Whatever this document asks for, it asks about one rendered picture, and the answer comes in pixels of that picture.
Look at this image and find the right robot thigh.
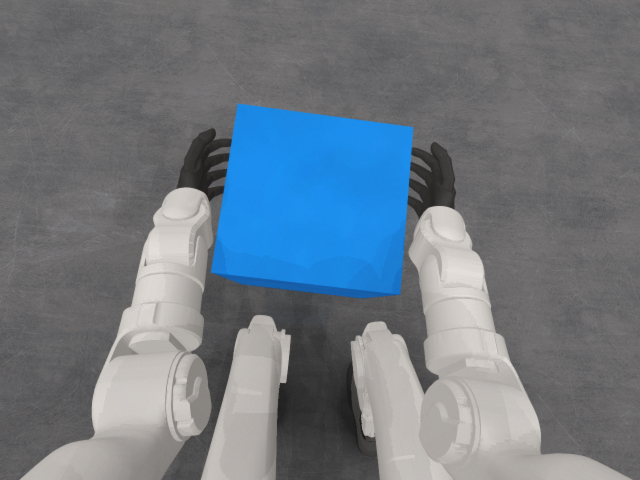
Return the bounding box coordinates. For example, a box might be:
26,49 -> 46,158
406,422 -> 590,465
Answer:
351,329 -> 454,480

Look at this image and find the robot left hand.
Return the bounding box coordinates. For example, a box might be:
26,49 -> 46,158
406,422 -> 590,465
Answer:
177,128 -> 232,202

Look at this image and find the carton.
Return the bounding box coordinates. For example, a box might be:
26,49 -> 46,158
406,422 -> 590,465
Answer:
211,104 -> 413,298

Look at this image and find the left robot forearm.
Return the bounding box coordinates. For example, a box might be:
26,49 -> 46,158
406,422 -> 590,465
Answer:
92,187 -> 213,431

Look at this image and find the robot right hand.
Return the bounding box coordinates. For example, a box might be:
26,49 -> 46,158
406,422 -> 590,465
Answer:
407,142 -> 456,219

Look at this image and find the robot left upper arm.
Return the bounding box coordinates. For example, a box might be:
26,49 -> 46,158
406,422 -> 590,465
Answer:
20,350 -> 212,480

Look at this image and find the right robot forearm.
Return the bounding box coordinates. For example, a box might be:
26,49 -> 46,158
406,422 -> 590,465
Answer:
409,206 -> 541,446

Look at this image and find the robot right upper arm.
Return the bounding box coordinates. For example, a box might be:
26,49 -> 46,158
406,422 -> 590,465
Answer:
419,376 -> 632,480

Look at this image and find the robot right foot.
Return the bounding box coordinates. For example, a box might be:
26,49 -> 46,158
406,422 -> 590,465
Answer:
346,363 -> 377,457

